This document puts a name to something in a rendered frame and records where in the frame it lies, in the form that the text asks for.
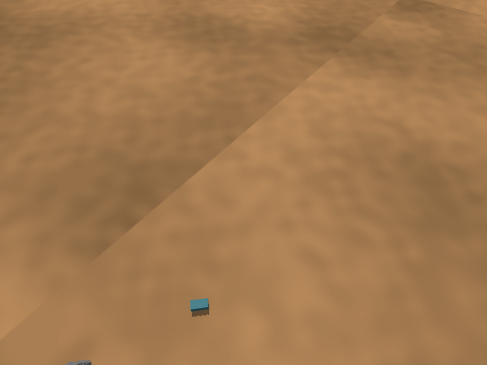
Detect small box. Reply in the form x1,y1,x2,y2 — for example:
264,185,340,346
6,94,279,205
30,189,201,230
190,298,208,312

